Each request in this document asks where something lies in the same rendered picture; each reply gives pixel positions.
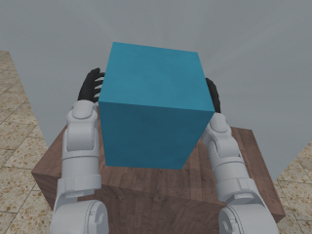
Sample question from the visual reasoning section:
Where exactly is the robot left hand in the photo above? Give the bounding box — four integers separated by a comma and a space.
77, 67, 105, 103

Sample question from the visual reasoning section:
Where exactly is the carton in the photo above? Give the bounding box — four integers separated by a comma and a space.
97, 42, 215, 170

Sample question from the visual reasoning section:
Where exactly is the pedestal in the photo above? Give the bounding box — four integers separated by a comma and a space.
31, 105, 286, 234

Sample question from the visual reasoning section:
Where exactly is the robot left upper arm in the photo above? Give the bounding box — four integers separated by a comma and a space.
50, 199, 109, 234

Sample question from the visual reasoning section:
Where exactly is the robot left forearm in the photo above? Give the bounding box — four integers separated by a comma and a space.
49, 99, 101, 234

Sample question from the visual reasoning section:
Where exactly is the robot right forearm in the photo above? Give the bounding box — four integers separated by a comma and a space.
201, 112, 279, 234

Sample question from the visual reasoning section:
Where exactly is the robot right hand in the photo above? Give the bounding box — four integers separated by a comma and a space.
205, 77, 221, 113

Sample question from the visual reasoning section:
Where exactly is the robot right upper arm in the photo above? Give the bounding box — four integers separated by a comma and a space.
218, 204, 279, 234

